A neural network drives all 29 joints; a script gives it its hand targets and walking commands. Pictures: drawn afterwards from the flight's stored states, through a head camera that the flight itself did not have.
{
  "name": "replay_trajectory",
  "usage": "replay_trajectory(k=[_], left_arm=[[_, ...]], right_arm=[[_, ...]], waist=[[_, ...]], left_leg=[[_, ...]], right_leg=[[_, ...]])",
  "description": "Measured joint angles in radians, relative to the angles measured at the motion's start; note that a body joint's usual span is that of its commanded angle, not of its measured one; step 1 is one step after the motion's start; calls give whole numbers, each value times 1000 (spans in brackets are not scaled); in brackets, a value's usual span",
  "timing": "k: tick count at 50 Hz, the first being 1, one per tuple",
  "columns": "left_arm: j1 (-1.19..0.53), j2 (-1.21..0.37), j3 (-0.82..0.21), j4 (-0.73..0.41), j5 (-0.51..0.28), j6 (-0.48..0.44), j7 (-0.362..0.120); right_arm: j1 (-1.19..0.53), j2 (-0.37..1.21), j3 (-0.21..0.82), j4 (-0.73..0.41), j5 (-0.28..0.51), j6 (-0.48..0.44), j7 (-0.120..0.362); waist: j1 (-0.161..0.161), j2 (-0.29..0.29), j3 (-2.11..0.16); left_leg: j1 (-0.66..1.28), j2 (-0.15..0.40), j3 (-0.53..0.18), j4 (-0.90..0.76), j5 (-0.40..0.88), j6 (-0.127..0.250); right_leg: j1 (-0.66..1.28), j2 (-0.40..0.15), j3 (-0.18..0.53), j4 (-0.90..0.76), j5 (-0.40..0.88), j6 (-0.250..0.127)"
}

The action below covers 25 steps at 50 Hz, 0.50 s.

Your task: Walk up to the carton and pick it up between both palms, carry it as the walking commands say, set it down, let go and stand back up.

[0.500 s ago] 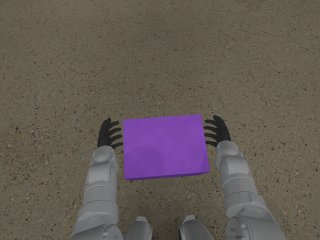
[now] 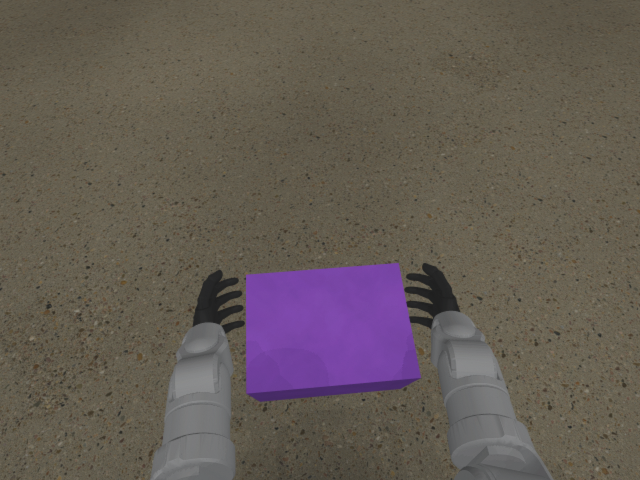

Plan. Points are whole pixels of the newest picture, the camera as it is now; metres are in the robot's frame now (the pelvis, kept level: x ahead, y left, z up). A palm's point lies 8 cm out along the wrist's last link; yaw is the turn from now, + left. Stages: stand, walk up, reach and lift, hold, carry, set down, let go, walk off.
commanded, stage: reach and lift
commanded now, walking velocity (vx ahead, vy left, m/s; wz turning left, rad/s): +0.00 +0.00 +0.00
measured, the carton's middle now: (326, 334) +0.34 +0.01 -0.11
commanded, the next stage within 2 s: hold in 1.66 s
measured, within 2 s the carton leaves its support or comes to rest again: neither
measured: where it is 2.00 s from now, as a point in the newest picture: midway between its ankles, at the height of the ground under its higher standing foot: outside the picture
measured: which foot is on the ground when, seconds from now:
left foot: down 0.00-1.00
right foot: down 0.00-1.00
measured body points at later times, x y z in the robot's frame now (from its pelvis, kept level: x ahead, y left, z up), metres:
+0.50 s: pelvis +0.01 +0.00 +0.02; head -0.03 +0.00 +0.47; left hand +0.31 +0.17 +0.05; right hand +0.32 -0.15 +0.04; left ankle +0.02 +0.12 -0.73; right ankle +0.02 -0.12 -0.73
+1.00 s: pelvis +0.00 +0.00 +0.02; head -0.05 +0.00 +0.47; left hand +0.31 +0.16 +0.07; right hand +0.31 -0.16 +0.06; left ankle +0.02 +0.12 -0.73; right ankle +0.02 -0.12 -0.73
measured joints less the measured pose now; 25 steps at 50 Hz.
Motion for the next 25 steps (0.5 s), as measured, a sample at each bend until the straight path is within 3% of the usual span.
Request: replay_trajectory(k=[25], left_arm=[[65,20,-75,-108,5,228,-10]], right_arm=[[80,10,62,-129,-15,221,24]], waist=[[2,4,39]], left_leg=[[388,11,7,-187,44,12]], right_leg=[[387,-16,8,-187,44,-2]])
